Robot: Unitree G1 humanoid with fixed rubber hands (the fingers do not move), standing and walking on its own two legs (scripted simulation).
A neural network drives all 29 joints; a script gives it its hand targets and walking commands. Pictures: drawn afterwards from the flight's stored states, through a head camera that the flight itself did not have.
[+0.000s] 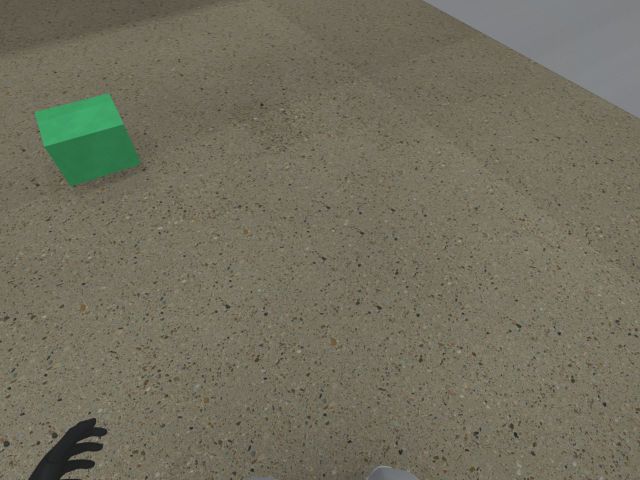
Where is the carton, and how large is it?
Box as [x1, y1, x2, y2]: [35, 94, 140, 185]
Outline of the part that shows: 109,94 35,112 43,144 70,185 140,163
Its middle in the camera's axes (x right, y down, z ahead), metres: -0.99 -0.44 +1.66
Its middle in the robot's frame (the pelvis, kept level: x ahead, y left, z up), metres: +1.43 +0.96 -0.65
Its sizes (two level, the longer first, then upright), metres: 0.293 0.242 0.212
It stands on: the floor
